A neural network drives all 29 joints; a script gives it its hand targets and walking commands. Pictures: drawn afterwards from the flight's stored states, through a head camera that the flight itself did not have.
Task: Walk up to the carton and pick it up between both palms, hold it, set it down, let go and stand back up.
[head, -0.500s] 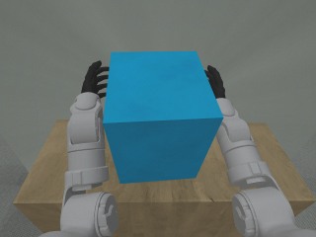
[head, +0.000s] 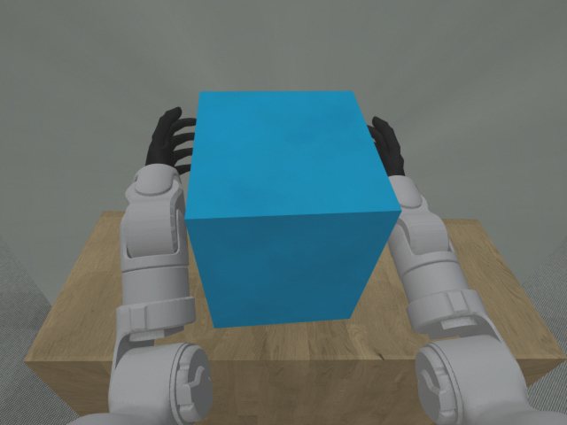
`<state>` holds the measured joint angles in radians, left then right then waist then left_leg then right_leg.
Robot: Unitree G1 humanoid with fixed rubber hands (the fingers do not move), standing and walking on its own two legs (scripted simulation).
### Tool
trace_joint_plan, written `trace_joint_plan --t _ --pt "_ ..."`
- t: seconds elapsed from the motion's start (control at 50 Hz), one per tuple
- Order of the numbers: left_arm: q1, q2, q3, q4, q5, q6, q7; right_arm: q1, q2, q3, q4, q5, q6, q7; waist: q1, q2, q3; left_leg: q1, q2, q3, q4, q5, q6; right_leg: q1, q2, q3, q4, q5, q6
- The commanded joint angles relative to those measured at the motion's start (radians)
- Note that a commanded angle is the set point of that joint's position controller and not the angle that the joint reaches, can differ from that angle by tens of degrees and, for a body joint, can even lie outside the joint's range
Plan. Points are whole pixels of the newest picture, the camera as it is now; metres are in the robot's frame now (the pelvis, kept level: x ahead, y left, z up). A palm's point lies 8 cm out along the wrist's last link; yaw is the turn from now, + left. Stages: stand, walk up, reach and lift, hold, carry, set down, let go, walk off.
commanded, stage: hold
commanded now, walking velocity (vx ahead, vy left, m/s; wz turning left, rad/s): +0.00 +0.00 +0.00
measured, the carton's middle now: (280, 214) +0.35 +0.01 +0.15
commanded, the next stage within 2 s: none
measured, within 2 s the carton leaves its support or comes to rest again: neither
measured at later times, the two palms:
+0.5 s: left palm (164, 171) +0.37 +0.16 +0.21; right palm (386, 175) +0.37 -0.14 +0.20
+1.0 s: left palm (162, 170) +0.36 +0.16 +0.21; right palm (387, 175) +0.36 -0.14 +0.21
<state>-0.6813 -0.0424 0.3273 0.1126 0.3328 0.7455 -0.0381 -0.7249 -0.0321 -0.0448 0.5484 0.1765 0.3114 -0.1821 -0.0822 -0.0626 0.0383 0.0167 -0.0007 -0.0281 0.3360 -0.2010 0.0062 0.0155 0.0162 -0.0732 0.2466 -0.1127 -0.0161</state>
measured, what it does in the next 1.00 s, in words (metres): stands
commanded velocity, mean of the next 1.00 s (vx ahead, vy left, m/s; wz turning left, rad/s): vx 0.00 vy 0.00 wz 0.00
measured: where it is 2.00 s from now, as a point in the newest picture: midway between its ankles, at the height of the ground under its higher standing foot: outside the picture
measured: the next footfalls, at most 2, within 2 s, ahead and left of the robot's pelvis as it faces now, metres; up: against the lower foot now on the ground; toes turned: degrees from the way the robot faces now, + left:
none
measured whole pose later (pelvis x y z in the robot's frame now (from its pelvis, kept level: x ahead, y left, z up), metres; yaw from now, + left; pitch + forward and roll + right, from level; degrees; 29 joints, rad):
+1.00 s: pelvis +0.00 +0.00 +0.00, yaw +0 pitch -9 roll -1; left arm -0.68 -0.04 0.33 0.12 0.33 0.74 -0.04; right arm -0.73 -0.03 -0.04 0.54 0.18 0.32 -0.19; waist -0.08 -0.07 0.04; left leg 0.02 0.00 -0.02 0.34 -0.20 0.01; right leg 0.02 0.02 -0.07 0.25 -0.11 -0.02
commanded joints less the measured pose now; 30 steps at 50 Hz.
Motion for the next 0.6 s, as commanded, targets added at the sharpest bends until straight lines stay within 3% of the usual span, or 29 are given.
trace_joint_plan --t 0.0,0.16,0.24,0.42,0.58 --pt "-0.508 -0.561 -0.508 -0.022 -0.139 -0.044 -0.131 -0.720 0.574 0.380 -0.337 0.077 -0.059 0.053 -0.020 0.081 -0.360 0.015 -0.034 0.044 -0.015 0.304 -0.038 0.174 0.039 -0.011 0.009 0.162 0.047" --pt "-0.510 -0.549 -0.480 -0.037 -0.125 -0.039 -0.138 -0.715 0.580 0.396 -0.332 0.090 -0.055 0.053 -0.002 0.056 -0.325 0.011 -0.032 0.047 -0.022 0.324 -0.030 0.177 0.041 -0.010 0.002 0.164 0.046" --pt "-0.524 -0.555 -0.485 -0.021 -0.127 -0.042 -0.137 -0.737 0.589 0.390 -0.342 0.084 -0.057 0.054 0.002 0.063 -0.327 -0.011 -0.036 0.053 -0.030 0.266 -0.023 0.168 0.036 -0.007 -0.002 0.126 0.045" --pt "-0.543 -0.568 -0.514 -0.029 -0.144 -0.047 -0.123 -0.724 0.581 0.361 -0.323 0.068 -0.058 0.061 -0.018 0.095 -0.356 -0.013 -0.032 0.048 -0.036 0.224 -0.031 0.145 0.034 -0.011 0.001 0.075 0.041" --pt "-0.503 -0.555 -0.495 -0.037 -0.131 -0.041 -0.135 -0.701 0.580 0.386 -0.323 0.084 -0.050 0.050 -0.015 0.078 -0.340 0.011 -0.035 0.044 -0.019 0.314 -0.037 0.182 0.038 -0.011 0.010 0.177 0.049"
